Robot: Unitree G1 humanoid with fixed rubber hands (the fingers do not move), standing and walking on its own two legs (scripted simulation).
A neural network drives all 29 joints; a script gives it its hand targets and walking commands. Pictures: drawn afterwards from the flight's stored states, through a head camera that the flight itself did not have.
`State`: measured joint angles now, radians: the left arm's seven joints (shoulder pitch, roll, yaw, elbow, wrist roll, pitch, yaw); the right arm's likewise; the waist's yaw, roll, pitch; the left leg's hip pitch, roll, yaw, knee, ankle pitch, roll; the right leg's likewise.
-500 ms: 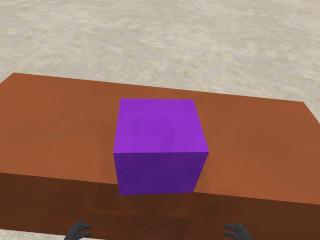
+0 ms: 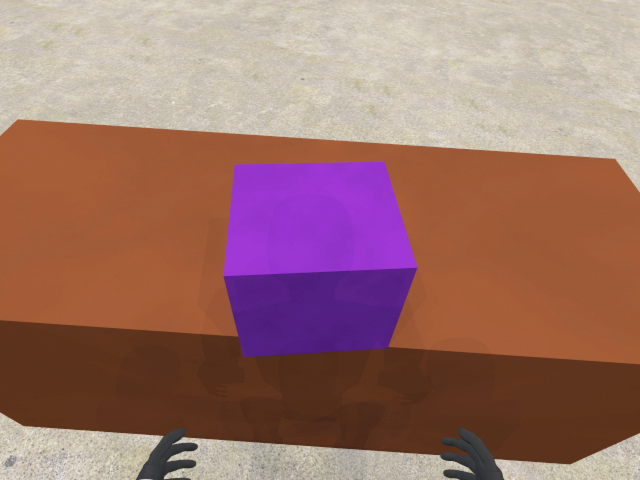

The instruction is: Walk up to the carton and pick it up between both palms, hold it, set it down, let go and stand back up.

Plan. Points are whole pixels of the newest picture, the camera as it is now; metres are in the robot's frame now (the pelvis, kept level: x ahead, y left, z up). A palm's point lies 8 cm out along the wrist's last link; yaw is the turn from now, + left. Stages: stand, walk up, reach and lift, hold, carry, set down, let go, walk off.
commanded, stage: set down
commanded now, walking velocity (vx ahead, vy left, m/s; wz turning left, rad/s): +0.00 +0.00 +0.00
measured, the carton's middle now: (313, 259) +0.46 +0.03 -0.02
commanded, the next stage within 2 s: let go in 0.64 s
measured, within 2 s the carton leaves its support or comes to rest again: neither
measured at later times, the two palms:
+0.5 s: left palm out of the picture +0.14 +0.22 -0.10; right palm out of the picture +0.15 -0.22 -0.10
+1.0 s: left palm out of the picture +0.15 +0.21 -0.08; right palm out of the picture +0.15 -0.22 -0.09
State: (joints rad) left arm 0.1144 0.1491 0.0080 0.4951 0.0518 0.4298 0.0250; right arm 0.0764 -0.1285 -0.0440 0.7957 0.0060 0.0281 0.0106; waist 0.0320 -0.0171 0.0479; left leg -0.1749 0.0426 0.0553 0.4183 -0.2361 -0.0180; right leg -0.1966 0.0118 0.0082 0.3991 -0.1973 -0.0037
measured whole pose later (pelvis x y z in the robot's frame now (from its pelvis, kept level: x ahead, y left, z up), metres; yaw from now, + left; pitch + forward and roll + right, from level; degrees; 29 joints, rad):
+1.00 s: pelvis -0.03 -0.01 +0.00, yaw +0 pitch -3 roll +0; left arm 0.09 0.19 0.00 0.45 0.02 0.42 0.03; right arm 0.03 -0.10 -0.13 0.79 -0.06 -0.01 0.03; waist 0.01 -0.04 0.07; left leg -0.17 0.04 0.05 0.43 -0.21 -0.02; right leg -0.20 0.01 0.00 0.44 -0.18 -0.01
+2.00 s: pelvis +0.05 +0.02 +0.00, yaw +2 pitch +1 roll -1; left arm 0.33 0.17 0.06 0.80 0.03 -0.06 0.02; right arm 0.28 -0.19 -0.07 0.97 -0.01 -0.02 0.01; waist 0.01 0.01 -0.05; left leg -0.15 0.01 0.03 0.46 -0.34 0.02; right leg -0.13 -0.02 -0.02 0.39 -0.28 0.03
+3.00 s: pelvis +0.02 +0.06 +0.00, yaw +2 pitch -2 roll +0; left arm 0.35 0.11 0.00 1.20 0.01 0.01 0.05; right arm 0.39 -0.11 0.00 1.13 -0.01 -0.02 -0.04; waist 0.00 -0.01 0.03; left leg -0.11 -0.06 0.05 0.43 -0.28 0.07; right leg -0.12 -0.09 0.00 0.40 -0.25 0.09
